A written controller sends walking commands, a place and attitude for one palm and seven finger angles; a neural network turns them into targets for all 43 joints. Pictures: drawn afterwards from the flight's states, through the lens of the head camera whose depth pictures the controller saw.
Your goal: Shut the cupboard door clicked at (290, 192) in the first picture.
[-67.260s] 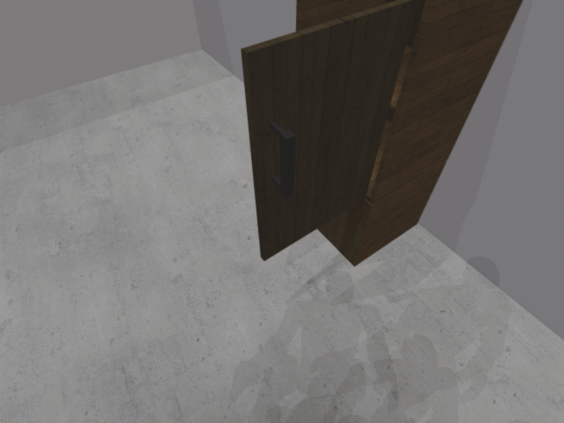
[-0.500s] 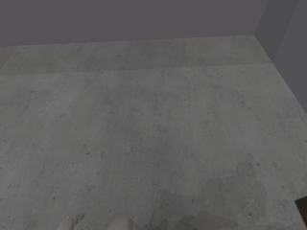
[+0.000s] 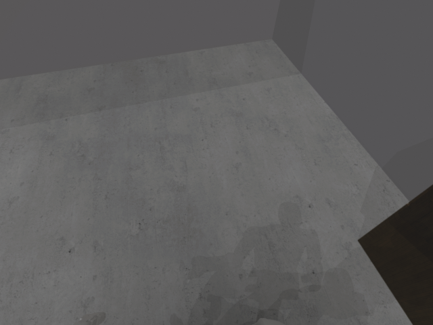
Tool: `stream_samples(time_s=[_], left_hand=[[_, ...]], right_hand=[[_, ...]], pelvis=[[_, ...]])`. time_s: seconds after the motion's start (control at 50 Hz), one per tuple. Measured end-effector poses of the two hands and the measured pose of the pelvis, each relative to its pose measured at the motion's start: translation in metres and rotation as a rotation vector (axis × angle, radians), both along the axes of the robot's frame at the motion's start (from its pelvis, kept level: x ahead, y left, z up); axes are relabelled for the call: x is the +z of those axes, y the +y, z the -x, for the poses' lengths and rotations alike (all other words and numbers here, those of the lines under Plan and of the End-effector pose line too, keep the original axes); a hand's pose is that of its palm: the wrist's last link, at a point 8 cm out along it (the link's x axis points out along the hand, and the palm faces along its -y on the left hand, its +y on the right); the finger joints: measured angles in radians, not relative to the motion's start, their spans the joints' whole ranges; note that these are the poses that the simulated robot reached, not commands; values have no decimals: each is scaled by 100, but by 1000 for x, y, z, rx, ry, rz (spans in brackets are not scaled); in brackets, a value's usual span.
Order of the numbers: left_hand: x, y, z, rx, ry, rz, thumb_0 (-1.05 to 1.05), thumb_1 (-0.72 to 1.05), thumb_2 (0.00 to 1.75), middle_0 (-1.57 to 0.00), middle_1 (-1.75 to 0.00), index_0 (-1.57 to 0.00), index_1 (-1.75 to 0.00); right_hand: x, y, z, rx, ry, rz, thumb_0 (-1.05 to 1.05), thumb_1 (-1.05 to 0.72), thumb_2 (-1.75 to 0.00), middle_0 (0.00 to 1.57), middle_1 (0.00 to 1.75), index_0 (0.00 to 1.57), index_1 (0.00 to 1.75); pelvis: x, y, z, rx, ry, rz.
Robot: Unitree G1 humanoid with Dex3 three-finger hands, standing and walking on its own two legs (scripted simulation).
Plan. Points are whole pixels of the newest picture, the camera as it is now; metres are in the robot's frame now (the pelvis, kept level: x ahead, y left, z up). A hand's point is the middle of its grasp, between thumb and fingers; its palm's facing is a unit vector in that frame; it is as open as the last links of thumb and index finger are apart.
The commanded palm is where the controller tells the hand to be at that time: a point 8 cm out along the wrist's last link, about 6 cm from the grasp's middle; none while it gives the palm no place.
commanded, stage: turn to face it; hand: left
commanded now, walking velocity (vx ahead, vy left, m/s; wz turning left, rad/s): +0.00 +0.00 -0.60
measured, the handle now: out of the picture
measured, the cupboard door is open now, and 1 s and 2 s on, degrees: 10 10 10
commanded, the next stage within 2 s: take the last steps up to it in 1.56 s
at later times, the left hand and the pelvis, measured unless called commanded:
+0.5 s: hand (138, 305) +0.17 +0.18 -0.18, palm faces -0.24 -0.95 -0.21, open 7.4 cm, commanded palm none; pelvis +0.04 +0.00 -0.01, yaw -17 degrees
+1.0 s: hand (191, 267) +0.25 +0.07 -0.16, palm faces -0.54 -0.79 -0.28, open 7.4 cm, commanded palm none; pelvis +0.06 -0.05 +0.00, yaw -34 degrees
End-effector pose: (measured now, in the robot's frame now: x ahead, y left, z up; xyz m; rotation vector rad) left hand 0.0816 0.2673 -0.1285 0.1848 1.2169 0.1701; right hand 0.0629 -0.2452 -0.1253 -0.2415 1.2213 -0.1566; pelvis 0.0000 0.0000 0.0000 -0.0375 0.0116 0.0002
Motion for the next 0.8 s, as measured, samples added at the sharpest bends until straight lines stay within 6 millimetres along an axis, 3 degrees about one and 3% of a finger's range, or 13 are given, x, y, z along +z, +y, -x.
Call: stream_samples(time_s=[0.12, 0.2, 0.32, 0.42, 0.48, 0.64, 0.72, 0.8], left_hand=[[1, -28, -41, -105, -72, -55, 0, 91, 90, -20, -30, -20, -29], [6, -42, -46, -139, -48, -55, 0, 91, 90, -20, -30, -20, -29], [0, -50, -56, -197, 4, -19, 0, 90, 90, -20, -30, -21, -30], [-18, -41, -75, -231, 30, 14, 0, 90, 90, -20, -30, -21, -30], [-24, -37, -91, -262, 41, 22, 0, 90, 90, -20, -30, -21, -30], [-8, -55, -143, -379, 14, 25, 1, 91, 90, -20, -30, -20, -29], [-2, -83, -172, -463, -20, 13, 1, 91, 90, -20, -30, -20, -29], [0, -118, -196, -551, -90, -13, 1, 91, 90, -20, -30, -20, -29]], right_hand=[[-31, -38, 25, -113, 50, -15, 0, -91, -89, 21, 30, 20, 30], [-23, -49, 23, -154, 48, -1, 1, -91, -89, 20, 30, 20, 30], [-5, -46, 6, -193, -19, 8, 1, -91, -89, 20, 30, 19, 30], [2, -33, -6, -225, -72, 41, 0, -91, -89, 20, 30, 20, 30], [6, -23, -3, -237, -74, 55, 0, -91, -89, 20, 30, 20, 30], [12, -12, 39, -357, -5, 37, 0, -91, -89, 21, 30, 20, 30], [2, -17, 70, -445, 33, 11, 0, -91, -89, 21, 30, 20, 30], [-22, -32, 101, -531, 67, -21, 0, -91, -89, 21, 30, 20, 30]], pelvis=[[-18, -20, -6, -64, 1, -20], [-10, -22, -9, -106, 6, -31], [-3, -18, -20, -172, 23, -45], [-10, -4, -34, -236, 36, -26], [-10, 1, -40, -279, 31, -25], [3, -3, -49, -381, 19, 2], [0, -13, -51, -435, 12, -2], [-15, -33, -52, -482, 4, -30]])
